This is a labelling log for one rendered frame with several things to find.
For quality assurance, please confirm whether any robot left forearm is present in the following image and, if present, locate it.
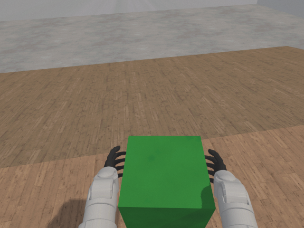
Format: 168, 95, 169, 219
78, 167, 119, 228

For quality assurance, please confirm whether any robot right hand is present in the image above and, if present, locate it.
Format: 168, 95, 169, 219
205, 149, 227, 183

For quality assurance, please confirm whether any robot left hand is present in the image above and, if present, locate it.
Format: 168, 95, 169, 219
104, 146, 126, 178

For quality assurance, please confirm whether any robot right forearm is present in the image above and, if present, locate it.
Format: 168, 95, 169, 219
214, 170, 258, 228

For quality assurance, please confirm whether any carton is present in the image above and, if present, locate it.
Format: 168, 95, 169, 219
118, 136, 216, 228

